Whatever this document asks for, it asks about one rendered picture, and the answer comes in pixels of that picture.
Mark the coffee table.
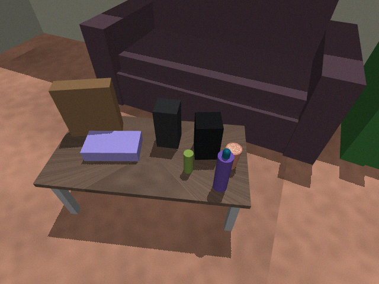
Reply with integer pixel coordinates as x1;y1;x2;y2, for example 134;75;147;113
33;116;251;231

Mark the sofa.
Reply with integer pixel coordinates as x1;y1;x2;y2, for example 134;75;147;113
80;0;367;165

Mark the armchair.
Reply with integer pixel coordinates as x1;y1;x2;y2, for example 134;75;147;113
340;42;379;169

